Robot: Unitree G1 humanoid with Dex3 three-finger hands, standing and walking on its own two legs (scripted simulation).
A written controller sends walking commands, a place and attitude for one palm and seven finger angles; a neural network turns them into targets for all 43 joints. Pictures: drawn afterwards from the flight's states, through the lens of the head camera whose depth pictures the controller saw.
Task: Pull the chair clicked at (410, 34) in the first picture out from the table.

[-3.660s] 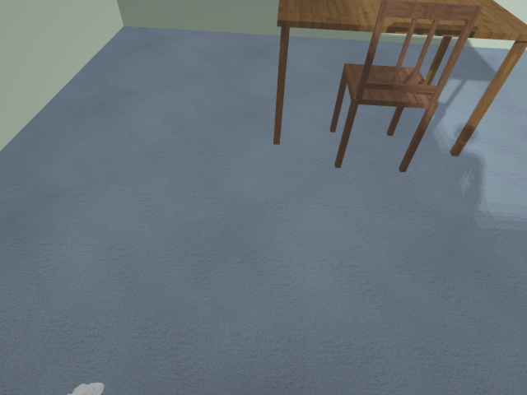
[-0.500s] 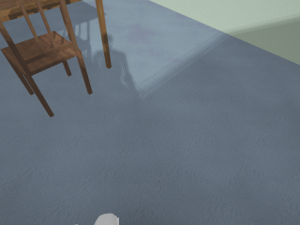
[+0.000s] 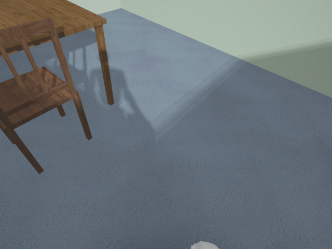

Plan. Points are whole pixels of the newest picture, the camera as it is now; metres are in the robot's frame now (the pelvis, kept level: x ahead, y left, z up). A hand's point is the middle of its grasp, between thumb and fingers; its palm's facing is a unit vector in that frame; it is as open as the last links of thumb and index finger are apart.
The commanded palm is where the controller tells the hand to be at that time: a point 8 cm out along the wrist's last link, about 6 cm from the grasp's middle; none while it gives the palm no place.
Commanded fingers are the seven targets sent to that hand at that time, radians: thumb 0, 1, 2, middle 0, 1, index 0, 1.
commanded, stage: walk to a spot facing it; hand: left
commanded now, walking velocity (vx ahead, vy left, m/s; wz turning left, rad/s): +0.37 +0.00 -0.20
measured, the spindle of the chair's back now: (16, 75) +0.78 +0.73 -0.10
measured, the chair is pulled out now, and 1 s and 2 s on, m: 0.00 0.00 0.00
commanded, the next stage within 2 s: turn to face it in 1.06 s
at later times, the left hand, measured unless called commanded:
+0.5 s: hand (132, 204) +0.28 +0.11 -0.17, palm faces +0.00 -0.98 -0.21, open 7.2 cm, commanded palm none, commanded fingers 0.00 0.90 0.90 -0.20 -0.30 -0.20 -0.30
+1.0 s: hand (128, 153) +0.47 +0.17 -0.18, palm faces -0.01 -0.98 -0.18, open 7.4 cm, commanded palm none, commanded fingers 0.00 0.90 0.90 -0.20 -0.30 -0.20 -0.30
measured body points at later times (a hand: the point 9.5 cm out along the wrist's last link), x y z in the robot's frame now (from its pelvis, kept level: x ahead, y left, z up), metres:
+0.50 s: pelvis +0.23 -0.07 +0.00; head +0.23 -0.08 +0.45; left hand +0.28 +0.17 -0.15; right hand +0.23 -0.29 -0.16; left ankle +0.25 +0.08 -0.67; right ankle +0.23 -0.15 -0.74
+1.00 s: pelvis +0.44 -0.02 +0.00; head +0.45 +0.00 +0.45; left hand +0.47 +0.22 -0.16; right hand +0.43 -0.25 -0.15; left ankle +0.44 +0.07 -0.74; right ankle +0.45 -0.16 -0.65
